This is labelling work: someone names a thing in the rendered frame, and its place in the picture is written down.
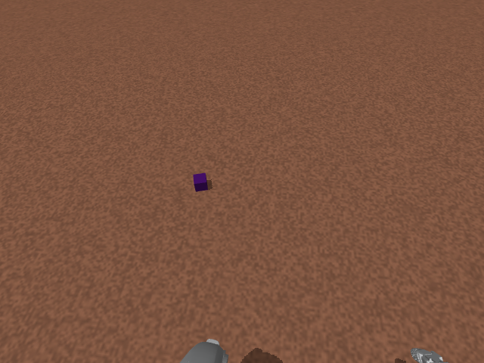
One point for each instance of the cube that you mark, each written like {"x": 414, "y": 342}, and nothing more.
{"x": 200, "y": 182}

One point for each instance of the right robot hand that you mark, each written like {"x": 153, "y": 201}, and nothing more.
{"x": 423, "y": 356}

